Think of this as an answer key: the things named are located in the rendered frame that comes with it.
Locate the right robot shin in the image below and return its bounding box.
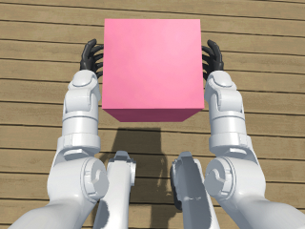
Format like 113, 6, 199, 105
175, 151, 202, 200

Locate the left robot hand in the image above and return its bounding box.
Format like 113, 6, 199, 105
79, 38, 104, 79

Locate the robot left upper arm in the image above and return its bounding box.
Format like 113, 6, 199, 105
8, 156, 110, 229

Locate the carton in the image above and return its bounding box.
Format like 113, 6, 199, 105
101, 18, 205, 122

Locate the left robot forearm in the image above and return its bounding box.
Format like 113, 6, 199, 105
47, 70, 101, 193

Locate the robot left thigh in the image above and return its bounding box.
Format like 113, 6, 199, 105
92, 156, 136, 229

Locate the robot right upper arm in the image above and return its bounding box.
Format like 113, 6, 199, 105
203, 156, 305, 229

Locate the right robot hand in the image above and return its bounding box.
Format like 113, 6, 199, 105
201, 39, 224, 82

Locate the right robot forearm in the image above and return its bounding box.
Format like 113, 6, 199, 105
204, 71, 262, 170

